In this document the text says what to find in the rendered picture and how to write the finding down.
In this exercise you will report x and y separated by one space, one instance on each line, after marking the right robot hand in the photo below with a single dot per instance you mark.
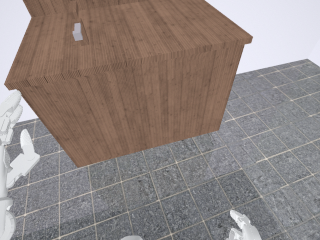
249 232

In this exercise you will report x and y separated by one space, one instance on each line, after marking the counter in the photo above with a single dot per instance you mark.
147 72

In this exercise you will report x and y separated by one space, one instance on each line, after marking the left robot hand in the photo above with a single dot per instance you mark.
10 112

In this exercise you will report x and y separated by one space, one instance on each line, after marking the left robot forearm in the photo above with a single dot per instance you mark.
8 221

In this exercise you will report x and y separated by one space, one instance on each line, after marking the tap lever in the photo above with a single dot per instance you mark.
77 32

